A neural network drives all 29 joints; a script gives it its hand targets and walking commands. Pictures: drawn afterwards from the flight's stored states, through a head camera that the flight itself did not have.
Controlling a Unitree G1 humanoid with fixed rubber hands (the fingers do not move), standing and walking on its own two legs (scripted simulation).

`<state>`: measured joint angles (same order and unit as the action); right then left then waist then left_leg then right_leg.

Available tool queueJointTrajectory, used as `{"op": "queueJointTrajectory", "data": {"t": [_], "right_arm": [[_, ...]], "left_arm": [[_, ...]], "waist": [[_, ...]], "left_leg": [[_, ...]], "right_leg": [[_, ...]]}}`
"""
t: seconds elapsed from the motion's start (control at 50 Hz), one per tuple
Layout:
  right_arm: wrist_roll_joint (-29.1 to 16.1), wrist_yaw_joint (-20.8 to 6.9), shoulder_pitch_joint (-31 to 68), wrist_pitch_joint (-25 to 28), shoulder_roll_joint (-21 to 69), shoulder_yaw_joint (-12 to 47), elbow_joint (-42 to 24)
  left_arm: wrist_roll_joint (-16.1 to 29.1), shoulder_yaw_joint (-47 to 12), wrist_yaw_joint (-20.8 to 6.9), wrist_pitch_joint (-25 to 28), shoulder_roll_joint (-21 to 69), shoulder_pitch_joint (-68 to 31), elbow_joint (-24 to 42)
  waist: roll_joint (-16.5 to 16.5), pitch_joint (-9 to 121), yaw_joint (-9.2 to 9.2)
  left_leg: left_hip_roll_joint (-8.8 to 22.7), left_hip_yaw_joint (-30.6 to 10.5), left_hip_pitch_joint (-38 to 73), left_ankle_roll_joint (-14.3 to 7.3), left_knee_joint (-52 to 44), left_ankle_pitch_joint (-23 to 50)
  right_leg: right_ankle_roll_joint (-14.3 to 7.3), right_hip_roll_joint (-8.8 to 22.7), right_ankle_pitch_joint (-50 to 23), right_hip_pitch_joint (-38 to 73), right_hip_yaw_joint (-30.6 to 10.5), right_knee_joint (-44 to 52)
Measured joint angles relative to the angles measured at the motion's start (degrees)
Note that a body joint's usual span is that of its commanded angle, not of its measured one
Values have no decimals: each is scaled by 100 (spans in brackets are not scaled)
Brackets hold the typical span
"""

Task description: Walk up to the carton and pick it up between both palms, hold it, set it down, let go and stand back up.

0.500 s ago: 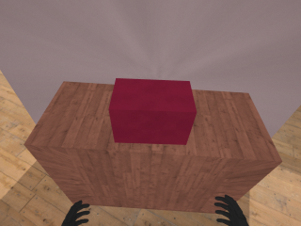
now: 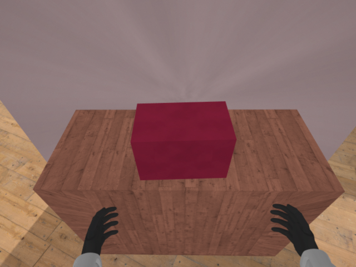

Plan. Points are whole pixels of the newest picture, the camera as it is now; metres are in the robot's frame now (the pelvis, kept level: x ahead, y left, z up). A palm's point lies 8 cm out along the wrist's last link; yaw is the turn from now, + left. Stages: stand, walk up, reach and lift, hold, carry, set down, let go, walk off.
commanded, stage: reach and lift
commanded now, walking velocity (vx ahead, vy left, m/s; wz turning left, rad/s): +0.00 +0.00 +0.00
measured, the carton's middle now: (182, 141) +0.49 +0.03 -0.02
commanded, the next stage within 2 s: none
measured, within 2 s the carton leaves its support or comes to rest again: neither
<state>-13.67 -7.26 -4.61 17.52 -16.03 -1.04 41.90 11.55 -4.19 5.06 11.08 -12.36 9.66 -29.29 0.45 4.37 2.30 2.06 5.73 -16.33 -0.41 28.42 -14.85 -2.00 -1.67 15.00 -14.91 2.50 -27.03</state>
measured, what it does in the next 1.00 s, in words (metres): stands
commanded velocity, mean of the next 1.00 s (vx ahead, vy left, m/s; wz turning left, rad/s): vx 0.00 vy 0.00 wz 0.00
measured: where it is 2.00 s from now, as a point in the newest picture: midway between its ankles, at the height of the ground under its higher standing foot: outside the picture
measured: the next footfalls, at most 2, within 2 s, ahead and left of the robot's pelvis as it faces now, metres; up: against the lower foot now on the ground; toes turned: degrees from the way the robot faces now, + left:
none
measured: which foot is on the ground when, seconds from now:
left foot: down 0.00-1.00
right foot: down 0.00-1.00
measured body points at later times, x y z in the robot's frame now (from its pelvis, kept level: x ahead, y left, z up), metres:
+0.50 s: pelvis -0.01 -0.01 +0.00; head -0.01 +0.00 +0.45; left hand +0.28 +0.23 +0.00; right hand +0.30 -0.26 +0.01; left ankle +0.00 +0.11 -0.74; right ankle -0.01 -0.10 -0.74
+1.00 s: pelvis -0.02 +0.00 +0.00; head +0.01 -0.01 +0.45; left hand +0.35 +0.24 +0.04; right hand +0.38 -0.25 +0.05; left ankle +0.00 +0.11 -0.74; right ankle -0.01 -0.10 -0.74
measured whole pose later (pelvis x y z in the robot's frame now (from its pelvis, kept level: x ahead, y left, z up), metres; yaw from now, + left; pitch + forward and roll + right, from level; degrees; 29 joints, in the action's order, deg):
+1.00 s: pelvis -0.02 +0.00 +0.00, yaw +0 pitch +13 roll -1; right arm -24.4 -5.5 34.7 9.4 -23.3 6.7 60.8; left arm 21.2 -3.4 1.9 12.1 -18.2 -28.6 -54.2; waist -0.6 10.6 1.7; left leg 2.4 5.8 -26.5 -0.5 22.1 -8.4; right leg -2.2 -2.4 7.9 -24.7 2.3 -19.7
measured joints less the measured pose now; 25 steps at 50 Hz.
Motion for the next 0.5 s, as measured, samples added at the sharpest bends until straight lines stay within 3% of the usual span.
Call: {"op": "queueJointTrajectory", "data": {"t": [0.12,0.28,0.5], "right_arm": [[-248,39,102,287,-110,206,138],[-476,-130,829,404,-281,199,521],[-791,-89,2056,98,-461,441,1300]], "left_arm": [[170,119,-134,494,-66,-130,-392],[663,-211,7,1036,-279,-754,-1088],[770,-144,-72,899,-304,-2019,-1829]], "waist": [[-24,38,-68],[0,88,-163],[-11,271,-176]], "left_leg": [[-6,-13,100,4,-112,44],[0,-5,-47,16,-17,55],[2,-3,-440,11,-134,240]], "right_leg": [[-2,-3,-49,112,10,129],[-23,-1,-27,-70,4,-34],[-29,-7,-179,-493,5,22]]}}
